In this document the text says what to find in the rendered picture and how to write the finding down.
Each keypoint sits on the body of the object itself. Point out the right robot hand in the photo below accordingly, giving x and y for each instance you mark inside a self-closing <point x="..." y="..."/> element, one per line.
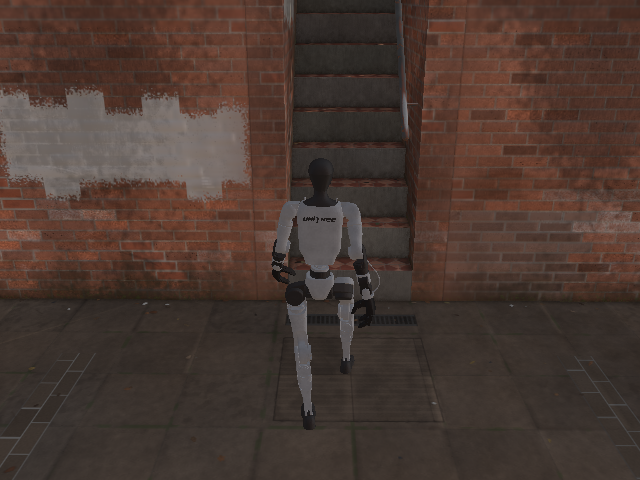
<point x="370" y="311"/>

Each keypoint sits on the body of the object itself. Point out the left robot hand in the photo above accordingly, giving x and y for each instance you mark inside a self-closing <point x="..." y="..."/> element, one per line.
<point x="279" y="278"/>

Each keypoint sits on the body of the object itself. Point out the left robot upper arm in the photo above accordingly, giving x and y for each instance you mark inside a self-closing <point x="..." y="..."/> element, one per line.
<point x="288" y="212"/>

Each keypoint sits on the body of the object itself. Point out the robot right forearm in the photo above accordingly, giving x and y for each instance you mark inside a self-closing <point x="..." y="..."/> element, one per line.
<point x="363" y="276"/>

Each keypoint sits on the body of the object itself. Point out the robot head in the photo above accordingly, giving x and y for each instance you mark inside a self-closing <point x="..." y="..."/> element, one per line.
<point x="321" y="174"/>

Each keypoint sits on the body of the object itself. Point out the robot left forearm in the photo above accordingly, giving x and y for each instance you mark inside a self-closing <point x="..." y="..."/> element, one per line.
<point x="277" y="259"/>

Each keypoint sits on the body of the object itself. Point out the robot left shin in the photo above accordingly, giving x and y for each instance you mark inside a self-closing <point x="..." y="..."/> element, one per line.
<point x="304" y="378"/>

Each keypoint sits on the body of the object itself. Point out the right robot upper arm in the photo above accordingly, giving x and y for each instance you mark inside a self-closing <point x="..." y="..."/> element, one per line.
<point x="352" y="213"/>

